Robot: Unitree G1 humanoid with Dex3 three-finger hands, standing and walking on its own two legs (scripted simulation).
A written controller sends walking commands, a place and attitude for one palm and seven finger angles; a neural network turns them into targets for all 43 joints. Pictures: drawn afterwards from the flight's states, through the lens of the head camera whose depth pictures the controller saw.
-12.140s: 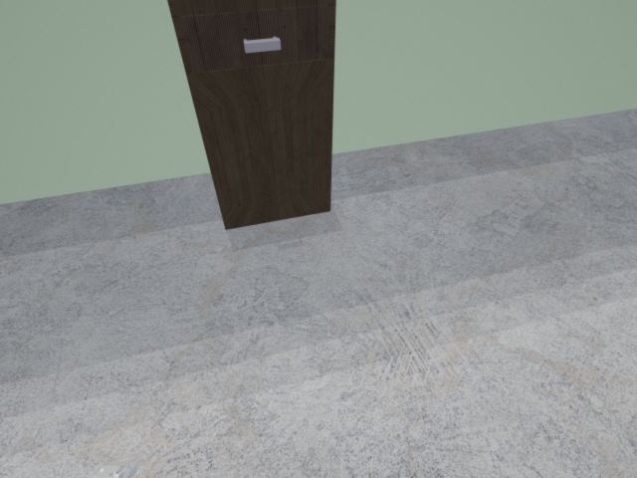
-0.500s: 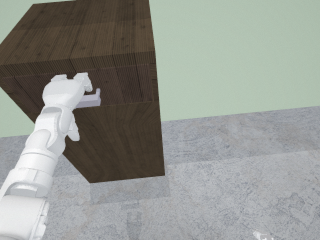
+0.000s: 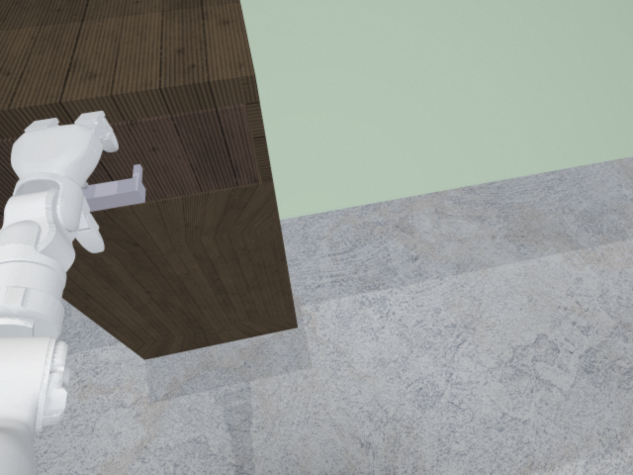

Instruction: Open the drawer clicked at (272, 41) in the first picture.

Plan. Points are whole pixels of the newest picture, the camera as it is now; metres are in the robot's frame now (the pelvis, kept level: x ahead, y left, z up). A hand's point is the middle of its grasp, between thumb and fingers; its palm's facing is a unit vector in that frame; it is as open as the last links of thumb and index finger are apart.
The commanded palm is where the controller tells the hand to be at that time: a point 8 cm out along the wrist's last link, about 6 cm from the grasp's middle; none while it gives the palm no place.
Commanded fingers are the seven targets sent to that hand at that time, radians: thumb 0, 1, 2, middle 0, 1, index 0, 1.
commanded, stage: move the hooked fingers above the handle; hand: left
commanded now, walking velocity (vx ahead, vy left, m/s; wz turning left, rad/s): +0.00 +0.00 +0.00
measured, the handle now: (105, 185) +0.52 +0.31 +0.04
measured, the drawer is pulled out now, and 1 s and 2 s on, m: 0.00 0.00 0.00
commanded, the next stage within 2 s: none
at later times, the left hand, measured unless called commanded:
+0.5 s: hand (65, 198) +0.44 +0.31 +0.10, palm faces -0.05 +0.01 -1.00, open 13.8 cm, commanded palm +0.43 +0.30 +0.16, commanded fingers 0.00 -0.50 0.30 -0.30 -1.20 -0.30 -1.20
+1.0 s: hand (81, 192) +0.45 +0.29 +0.10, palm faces -0.06 +0.00 -1.00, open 13.8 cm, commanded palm +0.43 +0.29 +0.16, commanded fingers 0.00 -0.50 0.30 -0.30 -1.20 -0.30 -1.20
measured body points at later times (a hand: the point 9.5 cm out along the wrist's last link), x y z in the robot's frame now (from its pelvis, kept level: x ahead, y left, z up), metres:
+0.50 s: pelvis +0.00 +0.02 +0.00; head +0.05 +0.01 +0.45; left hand +0.44 +0.30 +0.16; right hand +0.08 -0.25 -0.12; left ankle -0.02 +0.13 -0.72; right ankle -0.02 -0.12 -0.72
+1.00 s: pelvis +0.00 +0.01 +0.00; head +0.06 -0.01 +0.45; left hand +0.45 +0.29 +0.16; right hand +0.04 -0.27 -0.13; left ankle -0.02 +0.13 -0.72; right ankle -0.02 -0.12 -0.72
